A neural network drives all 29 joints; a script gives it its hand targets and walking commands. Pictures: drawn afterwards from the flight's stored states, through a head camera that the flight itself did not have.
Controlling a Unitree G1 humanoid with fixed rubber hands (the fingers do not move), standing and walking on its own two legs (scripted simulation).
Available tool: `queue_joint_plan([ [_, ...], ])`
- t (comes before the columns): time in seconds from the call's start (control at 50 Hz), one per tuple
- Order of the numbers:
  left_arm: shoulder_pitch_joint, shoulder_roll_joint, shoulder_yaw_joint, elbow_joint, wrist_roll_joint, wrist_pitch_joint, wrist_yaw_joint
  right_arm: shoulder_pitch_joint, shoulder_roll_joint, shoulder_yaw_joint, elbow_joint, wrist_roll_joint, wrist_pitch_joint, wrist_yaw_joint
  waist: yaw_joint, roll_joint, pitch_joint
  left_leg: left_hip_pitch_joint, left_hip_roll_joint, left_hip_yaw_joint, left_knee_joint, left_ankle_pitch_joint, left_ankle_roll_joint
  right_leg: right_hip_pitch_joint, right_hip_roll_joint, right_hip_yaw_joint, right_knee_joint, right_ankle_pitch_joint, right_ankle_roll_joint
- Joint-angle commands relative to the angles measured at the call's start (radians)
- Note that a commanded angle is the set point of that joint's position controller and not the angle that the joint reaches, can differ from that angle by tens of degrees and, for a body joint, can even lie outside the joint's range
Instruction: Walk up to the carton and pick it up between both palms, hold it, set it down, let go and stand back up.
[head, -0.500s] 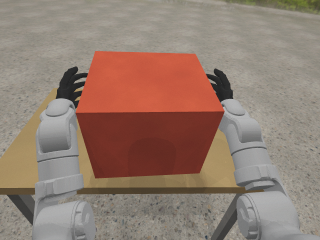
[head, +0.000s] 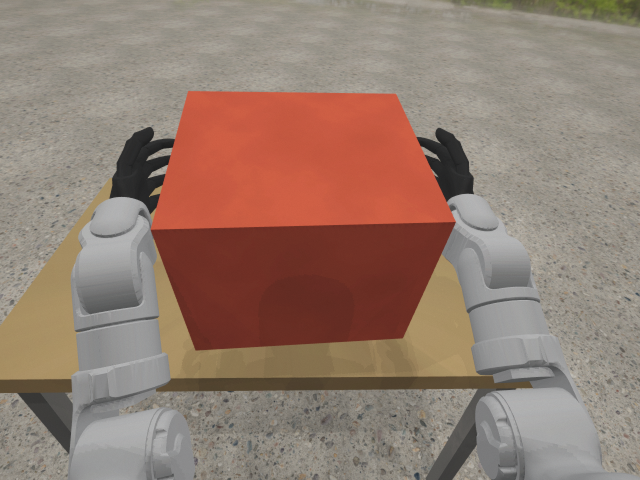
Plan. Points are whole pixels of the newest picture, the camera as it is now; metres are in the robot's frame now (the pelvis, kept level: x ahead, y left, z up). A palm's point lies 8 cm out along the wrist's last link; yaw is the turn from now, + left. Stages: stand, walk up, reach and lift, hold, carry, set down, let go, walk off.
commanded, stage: set down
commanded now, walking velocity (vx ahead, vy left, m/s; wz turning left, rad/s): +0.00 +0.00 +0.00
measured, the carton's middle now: (298, 218) +0.39 +0.00 +0.18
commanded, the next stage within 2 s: none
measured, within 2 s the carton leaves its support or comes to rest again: neither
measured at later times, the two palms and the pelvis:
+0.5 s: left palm (150, 229) +0.39 +0.19 +0.17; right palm (424, 229) +0.39 -0.17 +0.16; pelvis +0.03 +0.00 +0.00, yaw +2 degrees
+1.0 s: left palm (143, 236) +0.39 +0.20 +0.15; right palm (412, 234) +0.40 -0.16 +0.14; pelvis +0.02 +0.00 +0.00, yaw +2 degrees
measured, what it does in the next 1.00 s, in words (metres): stands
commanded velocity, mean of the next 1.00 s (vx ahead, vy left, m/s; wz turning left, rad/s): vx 0.00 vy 0.00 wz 0.00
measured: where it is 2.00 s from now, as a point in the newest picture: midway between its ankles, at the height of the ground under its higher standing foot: outside the picture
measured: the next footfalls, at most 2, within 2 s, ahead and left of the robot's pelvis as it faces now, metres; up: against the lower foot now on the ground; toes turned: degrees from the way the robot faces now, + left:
none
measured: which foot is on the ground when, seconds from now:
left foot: down 0.00-1.00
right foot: down 0.00-1.00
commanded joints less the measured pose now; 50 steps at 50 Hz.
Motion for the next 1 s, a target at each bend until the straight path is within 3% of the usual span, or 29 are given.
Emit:
queue_joint_plan([
  [0.0,-0.634,-0.357,-0.313,0.078,-0.084,-0.141,-0.167,-0.703,0.473,0.247,-0.143,-0.029,-0.177,0.193,0.059,0.016,-0.272,-0.061,-0.061,0.066,-0.109,0.016,0.009,0.178,0.037,-0.029,-0.017,-0.054,0.006],
  [0.08,-0.587,-0.334,-0.221,0.174,-0.013,-0.171,-0.212,-0.62,0.452,0.156,-0.029,-0.127,-0.236,0.202,0.051,0.004,-0.162,-0.1,-0.054,0.08,-0.13,-0.037,0.017,0.206,0.021,-0.023,-0.033,-0.111,0.001],
  [0.16,-0.56,-0.352,-0.241,0.2,-0.011,-0.207,-0.227,-0.581,0.429,0.116,-0.007,-0.175,-0.302,0.184,0.025,0.005,-0.145,-0.061,-0.051,0.087,-0.114,0.033,-0.002,0.215,0.018,-0.039,-0.038,-0.059,0.012],
  [0.24,-0.544,-0.422,-0.372,0.144,-0.069,-0.292,-0.199,-0.586,0.422,0.134,-0.082,-0.191,-0.418,0.163,-0.002,0.051,-0.3,0.1,-0.052,0.092,-0.035,0.294,-0.072,0.231,0.043,-0.081,-0.018,0.079,0.016],
  [0.3,-0.547,-0.483,-0.521,0.052,-0.134,-0.361,-0.148,-0.601,0.433,0.219,-0.165,-0.157,-0.496,0.157,-0.015,0.091,-0.487,0.258,-0.052,0.076,0.044,0.555,-0.122,0.216,0.076,-0.102,0.006,0.236,0.007],
  [0.36,-0.542,-0.504,-0.64,-0.052,-0.183,-0.413,-0.09,-0.584,0.447,0.329,-0.229,-0.117,-0.539,0.155,-0.019,0.103,-0.575,0.298,-0.052,0.048,0.09,0.743,-0.133,0.201,0.089,-0.099,0.033,0.362,0.009],
  [0.4,-0.522,-0.494,-0.663,-0.084,-0.192,-0.418,-0.068,-0.558,0.457,0.382,-0.243,-0.097,-0.535,0.152,-0.008,0.091,-0.549,0.257,-0.055,0.036,0.095,0.778,-0.121,0.209,0.084,-0.089,0.047,0.418,0.015],
  [0.44,-0.474,-0.464,-0.626,-0.069,-0.17,-0.396,-0.069,-0.53,0.459,0.419,-0.23,-0.079,-0.512,0.146,0.016,0.064,-0.475,0.17,-0.064,0.036,0.081,0.727,-0.095,0.251,0.068,-0.073,0.06,0.469,0.025],
  [0.5,-0.391,-0.398,-0.507,-0.004,-0.113,-0.335,-0.097,-0.486,0.453,0.425,-0.178,-0.059,-0.457,0.137,0.06,0.018,-0.35,0.013,-0.072,0.055,0.019,0.53,-0.051,0.341,0.035,-0.043,0.072,0.505,0.044],
  [0.58,-0.351,-0.374,-0.411,0.041,-0.071,-0.292,-0.127,-0.464,0.451,0.404,-0.144,-0.045,-0.414,0.139,0.091,-0.002,-0.283,-0.047,-0.067,0.08,-0.024,0.414,-0.035,0.361,0.027,-0.028,0.067,0.469,0.047],
  [0.7,-0.442,-0.407,-0.456,0.032,-0.107,-0.329,-0.128,-0.514,0.435,0.33,-0.167,-0.082,-0.448,0.147,0.056,0.026,-0.389,0.035,-0.062,0.083,0.004,0.444,-0.066,0.312,0.045,-0.051,0.053,0.42,0.033],
  [0.84,-0.591,-0.48,-0.549,0.167,-0.141,-0.452,-0.078,-0.514,0.415,0.164,-0.025,-0.209,-0.519,0.181,-0.008,0.105,-0.428,0.188,-0.034,0.052,0.001,0.404,-0.126,0.071,0.056,-0.1,-0.018,0.149,0.013],
  [0.9,-0.593,-0.487,-0.502,0.272,-0.119,-0.472,-0.073,-0.515,0.412,0.103,0.072,-0.257,-0.529,0.195,0.002,0.1,-0.35,0.127,-0.029,0.051,-0.032,0.306,-0.116,0.05,0.043,-0.104,-0.029,0.068,0.016],
  [0.98,-0.577,-0.456,-0.373,0.407,-0.068,-0.48,-0.089,-0.54,0.418,0.049,0.155,-0.304,-0.531,0.21,0.052,0.051,-0.27,0.007,-0.034,0.071,-0.073,0.18,-0.076,0.093,0.031,-0.099,-0.026,0.016,0.027],
])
